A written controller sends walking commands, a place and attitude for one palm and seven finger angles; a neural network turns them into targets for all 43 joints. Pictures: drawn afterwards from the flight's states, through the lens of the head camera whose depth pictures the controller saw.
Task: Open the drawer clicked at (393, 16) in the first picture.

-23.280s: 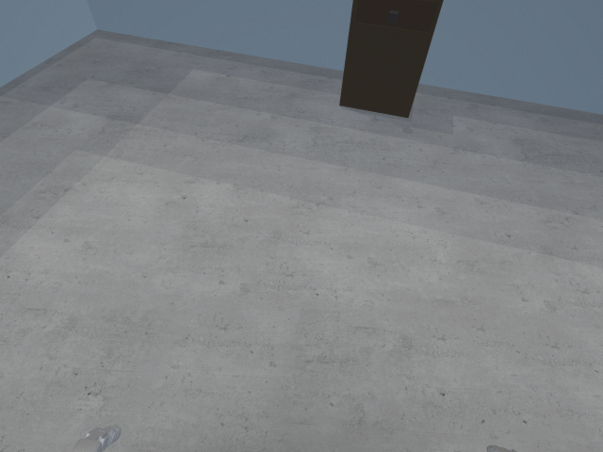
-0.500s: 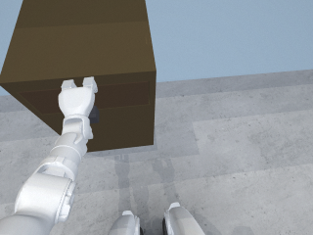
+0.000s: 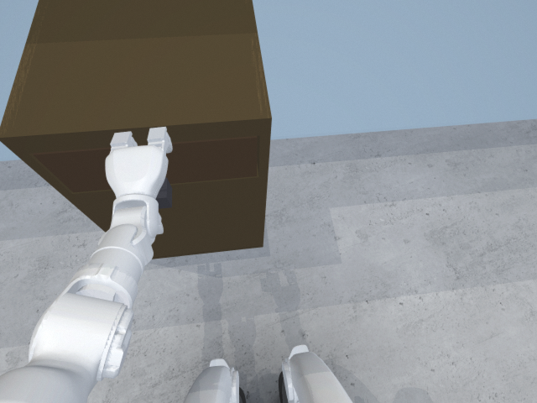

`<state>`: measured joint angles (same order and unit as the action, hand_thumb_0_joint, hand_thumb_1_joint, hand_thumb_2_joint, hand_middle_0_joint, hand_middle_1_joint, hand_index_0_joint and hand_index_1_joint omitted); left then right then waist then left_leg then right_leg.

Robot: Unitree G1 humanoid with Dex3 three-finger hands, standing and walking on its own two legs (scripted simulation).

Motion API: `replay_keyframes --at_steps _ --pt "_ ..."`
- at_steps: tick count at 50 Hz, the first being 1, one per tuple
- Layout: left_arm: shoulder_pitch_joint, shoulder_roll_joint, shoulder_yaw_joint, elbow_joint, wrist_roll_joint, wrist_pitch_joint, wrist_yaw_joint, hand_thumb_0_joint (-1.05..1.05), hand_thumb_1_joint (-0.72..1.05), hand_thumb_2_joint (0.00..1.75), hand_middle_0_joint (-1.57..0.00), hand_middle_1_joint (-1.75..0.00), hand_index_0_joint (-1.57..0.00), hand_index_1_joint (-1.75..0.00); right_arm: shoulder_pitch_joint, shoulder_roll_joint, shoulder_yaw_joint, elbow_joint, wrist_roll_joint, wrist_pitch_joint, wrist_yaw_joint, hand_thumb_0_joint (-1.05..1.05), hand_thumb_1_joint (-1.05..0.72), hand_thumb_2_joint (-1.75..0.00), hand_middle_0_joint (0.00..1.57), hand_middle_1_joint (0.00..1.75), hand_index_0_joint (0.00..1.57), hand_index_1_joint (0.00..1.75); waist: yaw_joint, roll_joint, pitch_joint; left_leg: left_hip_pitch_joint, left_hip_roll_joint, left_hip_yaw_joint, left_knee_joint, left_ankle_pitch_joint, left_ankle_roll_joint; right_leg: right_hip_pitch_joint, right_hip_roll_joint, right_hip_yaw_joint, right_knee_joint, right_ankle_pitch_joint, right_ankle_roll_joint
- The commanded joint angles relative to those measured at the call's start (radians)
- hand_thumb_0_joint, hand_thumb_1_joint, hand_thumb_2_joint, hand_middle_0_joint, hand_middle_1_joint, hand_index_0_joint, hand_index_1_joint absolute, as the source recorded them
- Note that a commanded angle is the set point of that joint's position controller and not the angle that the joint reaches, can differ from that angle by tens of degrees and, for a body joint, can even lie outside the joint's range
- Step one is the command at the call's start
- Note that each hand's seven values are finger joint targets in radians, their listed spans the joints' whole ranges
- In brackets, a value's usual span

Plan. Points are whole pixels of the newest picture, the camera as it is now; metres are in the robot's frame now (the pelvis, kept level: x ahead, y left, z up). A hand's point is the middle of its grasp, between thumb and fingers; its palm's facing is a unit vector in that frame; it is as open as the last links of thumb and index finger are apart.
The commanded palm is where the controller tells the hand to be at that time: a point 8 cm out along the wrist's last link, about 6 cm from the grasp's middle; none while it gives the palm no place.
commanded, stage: re-aim the fingers above the handle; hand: left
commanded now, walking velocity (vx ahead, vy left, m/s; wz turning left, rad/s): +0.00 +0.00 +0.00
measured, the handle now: (158, 184) +0.51 +0.18 -0.11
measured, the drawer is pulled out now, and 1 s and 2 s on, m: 0.00 0.00 0.00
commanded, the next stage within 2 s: lower the fingers behind the handle in 0.18 s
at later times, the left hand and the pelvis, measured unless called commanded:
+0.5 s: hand (154, 190) +0.47 +0.17 -0.06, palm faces -0.03 -0.04 -1.00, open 13.8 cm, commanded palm +0.45 +0.16 +0.00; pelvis +0.00 +0.00 +0.00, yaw +0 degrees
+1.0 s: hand (157, 202) +0.46 +0.17 -0.09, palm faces -0.07 -0.04 -1.00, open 13.8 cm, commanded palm +0.45 +0.16 -0.03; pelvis -0.01 -0.01 -0.03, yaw +1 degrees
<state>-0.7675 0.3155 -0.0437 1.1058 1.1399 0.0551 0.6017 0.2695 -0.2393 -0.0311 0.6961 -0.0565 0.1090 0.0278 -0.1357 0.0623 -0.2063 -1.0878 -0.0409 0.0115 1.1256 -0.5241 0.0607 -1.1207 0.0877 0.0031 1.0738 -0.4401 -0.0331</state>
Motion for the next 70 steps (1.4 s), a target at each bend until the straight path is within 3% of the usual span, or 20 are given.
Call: replay_keyframes --at_steps 1,4,7,10,13,15,18,21,26,27,31,36,39,41,47,52,57,59,61,70 --pt "-0.379 0.241 0.046 -0.180 -0.034 0.064 0.011 0.00 -0.50 0.30 -0.30 -1.20 -0.30 -1.20 0.136 -0.153 -0.052 -0.063 0.012 -0.008 -0.011 0.00 -0.90 -0.90 0.20 0.30 0.20 0.30 0.002 -0.010 -0.527 0.327 0.018 -0.041 -0.143 0.441 -0.020 0.405 -0.025 -0.002 -0.129 0.398 -0.002" --pt "-0.385 0.211 0.010 -0.214 -0.044 0.029 -0.033 0.00 -0.50 0.30 -0.30 -1.20 -0.30 -1.20 0.151 -0.154 -0.059 -0.057 0.018 -0.016 -0.021 0.00 -0.90 -0.90 0.20 0.30 0.20 0.30 -0.015 -0.027 -0.530 0.365 0.022 -0.046 -0.153 0.423 -0.016 0.407 -0.026 0.001 -0.153 0.378 0.002" --pt "-0.408 0.093 -0.087 -0.215 -0.053 -0.025 -0.072 0.00 -0.50 0.30 -0.30 -1.20 -0.30 -1.20 0.164 -0.145 -0.067 -0.043 0.018 -0.032 -0.028 0.00 -0.90 -0.90 0.20 0.30 0.20 0.30 -0.053 -0.017 -0.457 0.408 0.029 -0.061 -0.153 0.415 -0.016 0.315 -0.024 -0.008 -0.171 0.328 0.001" --pt "-0.402 0.085 -0.096 -0.177 -0.047 -0.062 -0.080 0.00 -0.50 0.30 -0.30 -1.20 -0.30 -1.20 0.169 -0.145 -0.064 -0.031 0.014 -0.040 -0.029 0.00 -0.90 -0.90 0.20 0.30 0.20 0.30 -0.057 -0.021 -0.373 0.369 0.026 -0.066 -0.148 0.362 -0.017 0.255 -0.021 -0.012 -0.173 0.266 -0.008" --pt "-0.410 0.134 -0.049 -0.167 -0.024 -0.084 -0.052 0.00 -0.50 0.30 -0.30 -1.20 -0.30 -1.20 0.169 -0.145 -0.062 -0.025 0.008 -0.041 -0.023 0.00 -0.90 -0.90 0.20 0.30 0.20 0.30 -0.032 0.040 -0.370 0.360 0.023 -0.070 -0.137 0.372 -0.025 0.211 -0.019 -0.016 -0.147 0.243 -0.020" --pt "-0.398 0.151 -0.020 -0.170 -0.009 -0.083 -0.020 0.00 -0.50 0.30 -0.30 -1.20 -0.30 -1.20 0.167 -0.144 -0.061 -0.029 -0.001 -0.037 -0.016 0.00 -0.90 -0.90 0.20 0.30 0.20 0.30 -0.012 0.073 -0.419 0.369 0.023 -0.071 -0.125 0.426 -0.032 0.209 -0.018 -0.022 -0.119 0.270 -0.026" --pt "-0.360 0.173 0.023 -0.144 0.002 -0.048 0.028 0.00 -0.50 0.30 -0.30 -1.20 -0.30 -1.20 0.156 -0.144 -0.060 -0.036 -0.010 -0.024 -0.003 0.00 -0.90 -0.90 0.20 0.30 0.20 0.30 0.008 0.066 -0.455 0.336 0.023 -0.062 -0.101 0.469 -0.037 0.227 -0.016 -0.021 -0.087 0.314 -0.026" --pt "-0.348 0.176 0.035 -0.112 -0.001 0.002 0.055 0.00 -0.50 0.30 -0.30 -1.20 -0.30 -1.20 0.140 -0.144 -0.058 -0.044 -0.012 -0.021 0.005 0.00 -0.90 -0.90 0.20 0.30 0.20 0.30 0.001 0.008 -0.461 0.265 0.018 -0.045 -0.092 0.445 -0.027 0.288 -0.020 -0.012 -0.080 0.364 -0.019" --pt "-0.415 0.195 0.025 -0.171 -0.011 0.025 0.035 0.00 -0.50 0.30 -0.30 -1.20 -0.30 -1.20 0.142 -0.147 -0.062 -0.050 -0.004 -0.027 -0.001 0.00 -0.90 -0.90 0.20 0.30 0.20 0.30 -0.021 -0.011 -0.547 0.272 0.018 -0.044 -0.079 0.426 -0.019 0.343 -0.025 0.004 -0.078 0.402 -0.005" --pt "-0.409 0.189 0.018 -0.178 -0.012 0.018 0.026 0.00 -0.50 0.30 -0.30 -1.20 -0.30 -1.20 0.149 -0.148 -0.064 -0.046 -0.002 -0.028 -0.002 0.00 -0.90 -0.90 0.20 0.30 0.20 0.30 -0.018 0.014 -0.578 0.292 0.019 -0.047 -0.077 0.431 -0.021 0.335 -0.026 0.002 -0.073 0.393 -0.003" --pt "-0.434 0.165 -0.012 -0.223 -0.020 -0.029 -0.007 0.00 -0.50 0.30 -0.30 -1.20 -0.30 -1.20 0.154 -0.146 -0.067 -0.035 -0.002 -0.040 -0.012 0.00 -0.90 -0.90 0.20 0.30 0.20 0.30 -0.037 0.032 -0.562 0.328 0.023 -0.058 -0.064 0.445 -0.021 0.278 -0.023 -0.004 -0.071 0.373 -0.005" --pt "-0.386 0.152 -0.015 -0.148 -0.013 -0.055 -0.007 0.00 -0.50 0.30 -0.30 -1.20 -0.30 -1.20 0.156 -0.145 -0.062 -0.017 -0.007 -0.046 -0.010 0.00 -0.90 -0.90 0.20 0.30 0.20 0.30 -0.037 0.022 -0.466 0.258 0.019 -0.057 -0.043 0.396 -0.019 0.208 -0.019 -0.007 -0.062 0.319 -0.012" --pt "-0.361 0.191 0.017 -0.112 -0.006 -0.051 0.005 0.00 -0.50 0.30 -0.30 -1.20 -0.30 -1.20 0.154 -0.147 -0.057 -0.018 -0.010 -0.043 -0.007 0.00 -0.90 -0.90 0.20 0.30 0.20 0.30 -0.029 0.007 -0.465 0.190 0.016 -0.048 -0.021 0.383 -0.016 0.220 -0.020 0.000 -0.041 0.336 -0.011" --pt "-0.363 0.179 0.013 -0.119 -0.003 -0.049 0.012 0.00 -0.50 0.30 -0.30 -1.20 -0.30 -1.20 0.151 -0.144 -0.057 -0.023 -0.012 -0.045 -0.001 0.00 -0.90 -0.90 0.20 0.30 0.20 0.30 -0.017 0.042 -0.481 0.195 0.013 -0.052 -0.019 0.390 -0.021 0.208 -0.020 -0.005 -0.025 0.330 -0.016" --pt "-0.420 0.189 0.018 -0.154 0.008 -0.042 0.034 0.00 -0.50 0.30 -0.30 -1.20 -0.30 -1.20 0.151 -0.149 -0.062 -0.029 -0.013 -0.048 0.002 0.00 -0.90 -0.90 0.20 0.30 0.20 0.30 -0.035 0.036 -0.551 0.194 0.020 -0.061 0.014 0.398 -0.020 0.190 -0.019 -0.006 0.007 0.333 -0.009" --pt "-0.449 0.213 0.028 -0.151 0.014 -0.038 0.041 0.00 -0.50 0.30 -0.30 -1.20 -0.30 -1.20 0.153 -0.151 -0.061 -0.021 -0.013 -0.055 0.000 0.00 -0.90 -0.90 0.20 0.30 0.20 0.30 -0.042 0.034 -0.563 0.160 0.019 -0.062 0.037 0.370 -0.018 0.171 -0.020 -0.007 0.027 0.310 -0.007" --pt "-0.421 0.217 0.039 -0.161 0.010 -0.035 0.042 0.00 -0.50 0.30 -0.30 -1.20 -0.30 -1.20 0.151 -0.151 -0.061 -0.020 -0.015 -0.058 0.003 0.00 -0.90 -0.90 0.20 0.30 0.20 0.30 -0.029 0.071 -0.604 0.171 0.018 -0.060 0.053 0.388 -0.020 0.165 -0.021 -0.007 0.045 0.324 -0.007" --pt "-0.389 0.211 0.035 -0.140 0.007 -0.029 0.037 0.00 -0.50 0.30 -0.30 -1.20 -0.30 -1.20 0.151 -0.150 -0.058 -0.019 -0.014 -0.058 0.005 0.00 -0.90 -0.90 0.20 0.30 0.20 0.30 -0.024 0.066 -0.580 0.150 0.019 -0.058 0.056 0.383 -0.021 0.163 -0.020 -0.008 0.048 0.323 -0.008" --pt "-0.388 0.167 0.007 -0.118 0.000 -0.023 0.029 0.00 -0.50 0.30 -0.30 -1.20 -0.30 -1.20 0.152 -0.145 -0.059 -0.017 -0.014 -0.061 0.008 0.00 -0.90 -0.90 0.20 0.30 0.20 0.30 -0.039 0.044 -0.557 0.140 0.019 -0.059 0.060 0.378 -0.018 0.154 -0.018 -0.009 0.047 0.327 -0.007" --pt "-0.389 0.245 0.047 -0.121 0.006 -0.055 0.018 0.00 -0.50 0.30 -0.30 -1.20 -0.30 -1.20 0.149 -0.152 -0.050 -0.013 -0.013 -0.074 0.003 0.00 -0.90 -0.90 0.20 0.30 0.20 0.30 -0.033 0.012 -0.522 0.006 0.014 -0.044 0.099 0.276 -0.008 0.153 -0.019 0.008 0.068 0.272 -0.007"
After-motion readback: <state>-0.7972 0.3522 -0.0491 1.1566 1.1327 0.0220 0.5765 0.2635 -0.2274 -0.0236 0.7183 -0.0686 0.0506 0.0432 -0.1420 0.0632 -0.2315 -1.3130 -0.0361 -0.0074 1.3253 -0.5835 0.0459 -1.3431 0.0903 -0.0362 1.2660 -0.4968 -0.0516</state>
